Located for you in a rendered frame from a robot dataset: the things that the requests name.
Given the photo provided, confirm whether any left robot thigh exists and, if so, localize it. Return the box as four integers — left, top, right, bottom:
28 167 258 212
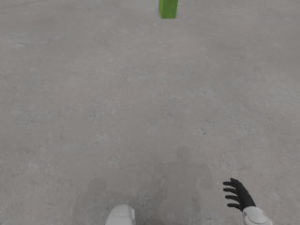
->
105 204 136 225

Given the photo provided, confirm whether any robot right hand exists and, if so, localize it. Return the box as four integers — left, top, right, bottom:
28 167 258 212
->
222 178 257 212

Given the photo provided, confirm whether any right robot forearm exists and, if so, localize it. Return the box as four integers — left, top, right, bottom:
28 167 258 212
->
243 206 273 225

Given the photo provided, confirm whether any carton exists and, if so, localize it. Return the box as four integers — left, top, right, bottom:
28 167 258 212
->
158 0 178 19

